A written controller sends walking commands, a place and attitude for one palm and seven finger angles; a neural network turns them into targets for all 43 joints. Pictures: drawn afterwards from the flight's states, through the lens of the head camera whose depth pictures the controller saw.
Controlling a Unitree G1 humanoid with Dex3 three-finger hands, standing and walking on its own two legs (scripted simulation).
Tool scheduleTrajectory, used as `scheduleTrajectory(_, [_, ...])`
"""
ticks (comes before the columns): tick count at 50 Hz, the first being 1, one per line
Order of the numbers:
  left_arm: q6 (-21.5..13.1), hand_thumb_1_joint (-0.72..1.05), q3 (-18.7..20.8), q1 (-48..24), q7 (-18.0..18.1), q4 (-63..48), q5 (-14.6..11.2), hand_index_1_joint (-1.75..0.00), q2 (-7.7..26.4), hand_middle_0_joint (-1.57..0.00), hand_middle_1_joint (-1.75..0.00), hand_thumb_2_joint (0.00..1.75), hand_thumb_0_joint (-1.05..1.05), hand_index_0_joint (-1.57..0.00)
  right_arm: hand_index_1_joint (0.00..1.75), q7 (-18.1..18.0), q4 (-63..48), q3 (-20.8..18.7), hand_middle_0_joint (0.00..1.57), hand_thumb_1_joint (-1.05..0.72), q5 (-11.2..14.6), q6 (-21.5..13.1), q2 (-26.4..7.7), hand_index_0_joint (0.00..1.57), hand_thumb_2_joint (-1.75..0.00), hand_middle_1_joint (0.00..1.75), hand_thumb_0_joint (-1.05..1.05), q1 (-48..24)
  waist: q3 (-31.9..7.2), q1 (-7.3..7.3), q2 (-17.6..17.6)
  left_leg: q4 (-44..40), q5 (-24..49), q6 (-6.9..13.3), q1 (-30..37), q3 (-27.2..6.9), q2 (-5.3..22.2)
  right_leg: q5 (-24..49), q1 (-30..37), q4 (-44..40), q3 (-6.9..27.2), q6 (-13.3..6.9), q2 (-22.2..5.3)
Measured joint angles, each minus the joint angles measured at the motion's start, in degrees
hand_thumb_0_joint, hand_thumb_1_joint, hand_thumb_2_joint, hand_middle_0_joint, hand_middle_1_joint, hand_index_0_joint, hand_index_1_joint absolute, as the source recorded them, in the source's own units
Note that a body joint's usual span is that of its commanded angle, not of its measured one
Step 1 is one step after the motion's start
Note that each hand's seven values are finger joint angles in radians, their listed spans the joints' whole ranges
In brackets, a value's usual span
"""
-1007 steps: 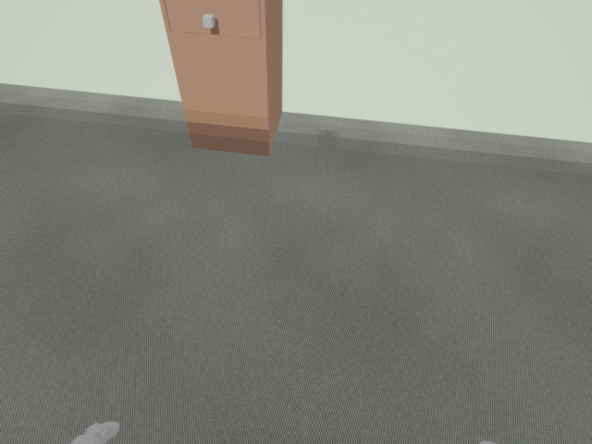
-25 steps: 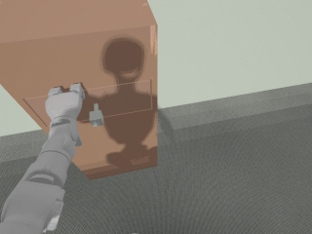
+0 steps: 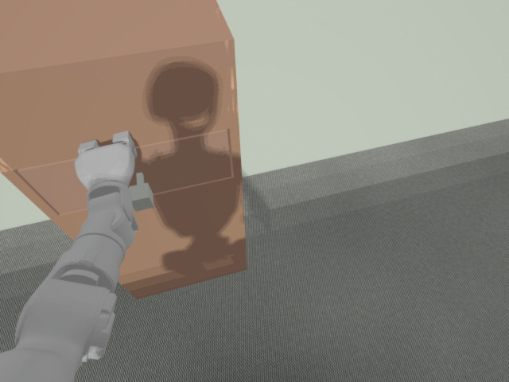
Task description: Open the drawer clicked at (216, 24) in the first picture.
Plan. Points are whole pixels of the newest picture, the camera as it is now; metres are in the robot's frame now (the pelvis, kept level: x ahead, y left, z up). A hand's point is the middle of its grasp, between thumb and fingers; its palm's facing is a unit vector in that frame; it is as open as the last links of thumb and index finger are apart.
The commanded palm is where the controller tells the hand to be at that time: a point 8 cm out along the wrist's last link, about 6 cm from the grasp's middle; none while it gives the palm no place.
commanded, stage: move the hooked fingers above the handle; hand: left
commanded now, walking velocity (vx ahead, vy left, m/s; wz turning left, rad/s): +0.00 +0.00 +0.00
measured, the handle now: (141, 189) +0.49 +0.21 -0.04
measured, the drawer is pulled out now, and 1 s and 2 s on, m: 0.00 0.00 0.00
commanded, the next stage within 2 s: lower the fingers behind the handle in 1.42 s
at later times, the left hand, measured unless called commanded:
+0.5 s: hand (132, 178) +0.46 +0.20 +0.03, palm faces +0.11 -0.01 -0.99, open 13.8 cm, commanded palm +0.43 +0.24 +0.08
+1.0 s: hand (110, 194) +0.44 +0.24 +0.02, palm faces +0.07 -0.06 -1.00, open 13.8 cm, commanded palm +0.43 +0.24 +0.08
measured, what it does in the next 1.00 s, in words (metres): stands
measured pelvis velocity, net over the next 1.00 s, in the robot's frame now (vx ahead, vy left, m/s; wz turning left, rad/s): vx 0.00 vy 0.01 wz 0.05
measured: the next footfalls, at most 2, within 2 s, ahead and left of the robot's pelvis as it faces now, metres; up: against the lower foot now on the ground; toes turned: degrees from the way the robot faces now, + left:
none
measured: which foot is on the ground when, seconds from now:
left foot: down 0.00-1.00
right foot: down 0.00-1.00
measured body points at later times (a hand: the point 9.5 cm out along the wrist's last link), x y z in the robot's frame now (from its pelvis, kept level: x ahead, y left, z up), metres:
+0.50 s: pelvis -0.01 +0.01 -0.01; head +0.07 +0.00 +0.43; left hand +0.45 +0.20 +0.08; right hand +0.06 -0.25 -0.15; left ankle +0.01 +0.09 -0.71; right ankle -0.05 -0.10 -0.71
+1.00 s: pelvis +0.00 +0.01 -0.01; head +0.07 +0.01 +0.43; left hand +0.43 +0.24 +0.07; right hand +0.03 -0.28 -0.14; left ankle +0.01 +0.09 -0.71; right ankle -0.05 -0.10 -0.71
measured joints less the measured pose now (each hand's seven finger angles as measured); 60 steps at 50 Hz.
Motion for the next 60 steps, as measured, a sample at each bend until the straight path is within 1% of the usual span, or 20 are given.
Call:
scheduleTrajectory(2, [0.45,-0.49,0.38,0.56,-2.26,0.64,-0.74,-1.23,1.95,-0.36,-1.23,0.3,0.0,-0.33,0.3,-0.34,-0.17,0.03,0.2,-0.91,0.36,-0.11,0.33,0.2,-0.9,0.3,0.0,0.78,0.2,-0.1,-0.27,-0.85,0.3,-0.11,0.98,-0.36,0.01,0.36,1.16,-1.13,-0.27,-0.16,0.01])
scheduleTrajectory(4, [-0.55,-0.49,-0.17,1.25,-4.74,0.39,-1.04,-1.22,3.95,-0.35,-1.22,0.3,0.0,-0.33,0.3,-0.58,-0.28,-0.19,0.2,-0.91,0.49,-0.6,0.33,0.2,-0.9,0.3,0.0,1.69,0.52,0.01,-0.52,-1.29,0.48,-0.2,1.6,-1.03,-0.06,0.62,2.18,-2.11,-0.87,-0.33,-0.03])
scheduleTrajectory(7, [-4.27,-0.49,-3.09,2.67,-8.02,-2.68,-1.55,-1.22,5.65,-0.34,-1.21,0.3,0.0,-0.32,0.3,-0.64,-0.09,-1.36,0.2,-0.91,0.14,-1.69,-0.21,0.2,-0.9,0.3,0.0,3.1,1.06,0.78,-0.67,-1.1,0.48,-0.24,1.83,-2.29,-0.4,0.67,3.19,-2.96,-2.12,-0.45,-0.2])
scheduleTrajectory(10, [-9.3,-0.49,-6.72,3.74,-9.49,-6.67,-2.38,-1.21,4.7,-0.33,-1.2,0.3,0.0,-0.32,0.3,-0.43,0.74,-2.91,0.2,-0.91,-0.44,-2.68,-1.24,0.2,-0.9,0.3,0.0,3.83,1.4,1.77,-0.45,0.09,0.09,-0.1,1.23,-3.47,-1.04,0.13,3.31,-2.58,-3.43,-0.32,-0.59])
scheduleTrajectory(13, [-14.11,-0.49,-7.65,4.08,-7.98,-9.26,-1.91,-1.21,2.01,-0.32,-1.2,0.3,0.0,-0.32,0.3,0.01,1.68,-3.86,0.2,-0.91,-1.01,-3.26,-2.14,0.2,-0.9,0.3,0.0,3.13,1.17,2.18,-0.42,1.89,-0.5,0.09,-0.43,-3.8,-1.54,-0.79,1.81,-0.76,-3.99,-0.08,-0.95])
scheduleTrajectory(16, [-16.22,-0.49,-5.62,3.17,-3.18,-9.47,0.21,-1.21,-0.24,-0.32,-1.2,0.3,0.0,-0.32,0.3,0.57,1.93,-3.84,0.2,-0.91,-1.66,-3.66,-2.56,0.2,-0.9,0.3,0.0,1.3,0.44,1.51,-0.42,4.04,-1.16,0.25,-3.19,-3.36,-1.67,-1.72,-1.21,1.94,-3.82,0.09,-1.03])
scheduleTrajectory(19, [-13.47,-0.49,-1.9,1.17,2.85,-8.03,2.44,-1.21,-0.7,-0.33,-1.2,0.3,0.0,-0.32,0.3,1.02,1.41,-3.12,0.2,-0.91,-2.38,-3.55,-2.24,0.2,-0.9,0.3,0.0,-0.8,-0.2,0.45,-0.28,5.83,-1.67,0.35,-5.83,-2.43,-1.38,-2.34,-4.33,4.41,-3.11,0.19,-0.8])
scheduleTrajectory(22, [-8.45,-0.49,-2.4,-0.51,6.37,-5.36,3.2,-1.21,-1.62,-0.41,-1.26,0.3,0.0,-0.32,0.3,1.55,0.96,-2.22,0.2,-0.91,-2.33,-2.53,-1.69,0.2,-0.9,0.3,0.0,-2.13,-0.33,0.32,0.44,6.06,-1.67,0.46,-6.44,-1.6,-0.99,-2.19,-5.29,4.96,-2.3,0.46,-0.55])
scheduleTrajectory(23, [-5.68,-0.49,-2.47,-1.22,6.56,-3.92,3.12,-1.21,-2.07,-0.42,-1.27,0.3,0.0,-0.32,0.3,1.7,0.95,-1.84,0.2,-0.91,-2.09,-2.11,-1.43,0.2,-0.9,0.3,0.0,-2.5,-0.24,0.31,0.66,5.72,-1.53,0.51,-6.14,-1.33,-0.88,-1.98,-5.13,4.74,-1.99,0.5,-0.49])
scheduleTrajectory(25, [-2.93,-0.49,-2.34,-2.0,6.05,-2.19,2.1,-1.22,-2.63,-0.42,-1.27,0.3,0.0,-0.32,0.3,1.63,0.99,-0.9,0.2,-0.91,-1.45,-1.11,-0.77,0.2,-0.9,0.3,0.0,-2.99,-0.08,0.37,0.82,4.48,-1.07,0.59,-4.9,-0.69,-0.62,-1.38,-4.23,3.83,-1.23,0.59,-0.38])
scheduleTrajectory(29, [2.12,-0.49,-1.57,-3.37,0.78,1.22,-0.54,-1.25,-2.03,-0.38,-1.25,0.3,0.0,-0.35,0.3,0.4,0.58,0.72,0.2,-0.91,0.1,0.36,0.83,0.2,-0.9,0.3,0.0,-2.64,0.01,-0.13,0.55,1.04,0.09,0.54,-1.02,0.1,-0.25,0.04,-0.85,0.82,-0.12,0.64,-0.29])
scheduleTrajectory(33, [0.68,-0.49,-2.53,-3.49,-4.36,2.46,-0.22,-1.25,0.42,-0.35,-1.22,0.3,0.0,-0.36,0.3,-0.81,-0.81,1.61,0.2,-0.91,0.86,0.23,1.28,0.21,-0.9,0.3,0.0,-0.69,0.34,-0.77,0.0,-1.04,0.9,0.29,1.47,-0.33,-0.08,1.03,1.83,-1.65,-0.33,0.28,-0.18])
scheduleTrajectory(38, [-5.15,-0.49,-1.84,-1.1,-8.06,0.61,0.04,-1.23,3.88,-0.33,-1.21,0.3,0.0,-0.33,0.3,-1.39,-2.14,0.42,0.21,-0.91,0.61,-1.2,0.01,0.21,-0.9,0.3,0.0,2.15,0.79,-0.72,-0.61,-0.57,0.84,0.07,0.85,-1.09,-0.01,1.07,1.63,-1.8,-1.11,-0.07,-0.01])
scheduleTrajectory(42, [-10.36,-0.49,-2.1,2.87,-7.42,-3.26,0.02,-1.22,4.76,-0.32,-1.2,0.3,0.0,-0.32,0.3,-0.98,-1.48,-1.98,0.2,-0.91,-0.12,-2.43,-1.69,0.21,-0.9,0.3,0.0,4.22,0.9,0.5,-0.34,1.24,0.11,0.12,-1.11,-1.76,-0.26,0.3,0.14,-0.53,-1.93,-0.04,-0.08])
scheduleTrajectory(47, [-14.7,-0.49,-1.66,5.48,-2.74,-8.23,0.64,-1.21,3.47,-0.32,-1.2,0.3,0.0,-0.32,0.3,0.05,1.38,-4.08,0.2,-0.91,-1.19,-3.3,-2.75,0.2,-0.9,0.3,0.0,4.54,0.37,1.64,-0.35,4.11,-1.03,0.2,-3.89,-2.58,-0.87,-1.21,-2.18,2.06,-3.07,0.08,-0.41])
scheduleTrajectory(50, [-13.42,-0.49,-1.59,4.07,1.15,-8.54,1.42,-1.21,2.59,-0.33,-1.2,0.3,0.0,-0.32,0.3,0.86,2.76,-4.36,0.2,-0.91,-1.7,-3.53,-2.8,0.2,-0.9,0.3,0.0,3.24,0.05,1.38,-0.15,5.58,-1.54,0.16,-5.13,-3.07,-1.14,-1.89,-3.17,3.32,-3.71,0.08,-0.54])
scheduleTrajectory(53, [-8.56,-0.49,-2.06,0.79,3.53,-5.57,1.11,-1.21,1.84,-0.32,-1.2,0.3,0.0,-0.32,0.3,1.74,3.25,-3.87,0.2,-0.91,-1.65,-3.34,-2.44,0.2,-0.9,0.3,0.0,1.43,0.08,0.85,0.17,5.87,-1.57,0.18,-5.35,-3.18,-1.18,-1.93,-3.33,3.54,-3.86,0.12,-0.56])
scheduleTrajectory(56, [-3.52,-0.49,-3.5,-1.87,3.09,-2.23,-0.03,-1.22,0.42,-0.34,-1.22,0.3,0.0,-0.33,0.3,2.31,2.87,-2.97,0.2,-0.91,-1.17,-2.82,-1.74,0.2,-0.9,0.3,0.0,0.35,-0.06,0.75,0.43,4.64,-1.01,0.27,-4.33,-2.88,-1.1,-1.29,-2.48,2.46,-3.46,0.23,-0.6])
scheduleTrajectory(58, [-0.69,-0.49,-4.2,-3.07,1.23,-0.5,-0.93,-1.24,-0.48,-0.35,-1.22,0.3,0.0,-0.33,0.3,2.4,2.39,-2.27,0.2,-0.91,-0.8,-2.41,-1.17,0.2,-0.9,0.3,0.0,0.06,-0.2,0.77,0.53,3.44,-0.53,0.35,-3.08,-2.63,-1.03,-0.76,-1.37,1.38,-3.1,0.3,-0.64])
scheduleTrajectory(60, [0.41,-0.49,-3.96,-3.65,-1.53,1.35,-1.48,-1.24,-0.58,-0.34,-1.22,0.3,0.0,-0.33,0.3,2.09,1.72,-1.34,0.2,-0.91,-0.53,-1.89,-0.63,0.2,-0.9,0.3,0.0,-0.16,-0.36,0.48,0.52,2.26,-0.16,0.42,-1.71,-2.26,-0.9,-0.28,-0.2,0.38,-2.62,0.33,-0.62])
